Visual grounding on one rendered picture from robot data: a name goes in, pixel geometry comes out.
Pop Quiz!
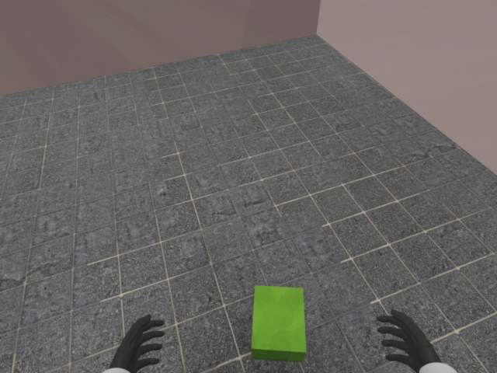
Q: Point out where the carton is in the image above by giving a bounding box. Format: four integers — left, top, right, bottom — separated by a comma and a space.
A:
251, 285, 306, 362

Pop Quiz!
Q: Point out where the robot right hand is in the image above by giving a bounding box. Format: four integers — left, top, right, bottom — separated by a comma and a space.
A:
377, 309, 442, 373

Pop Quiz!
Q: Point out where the robot left hand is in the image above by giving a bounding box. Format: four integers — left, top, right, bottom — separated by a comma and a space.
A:
109, 314, 165, 373

